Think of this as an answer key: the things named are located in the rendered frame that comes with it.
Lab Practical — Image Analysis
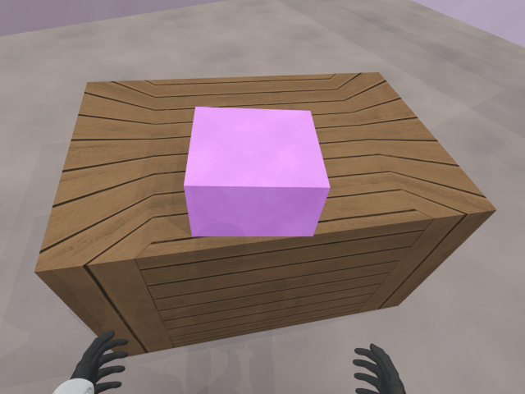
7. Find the pedestal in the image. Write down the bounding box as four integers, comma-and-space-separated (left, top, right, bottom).
34, 72, 496, 357

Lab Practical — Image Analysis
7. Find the left robot hand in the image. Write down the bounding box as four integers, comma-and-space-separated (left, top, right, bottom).
70, 330, 128, 394

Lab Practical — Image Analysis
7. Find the carton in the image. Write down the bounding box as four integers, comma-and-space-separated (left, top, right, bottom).
184, 107, 330, 236

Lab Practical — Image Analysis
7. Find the right robot hand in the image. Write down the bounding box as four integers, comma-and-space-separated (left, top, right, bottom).
353, 343, 406, 394

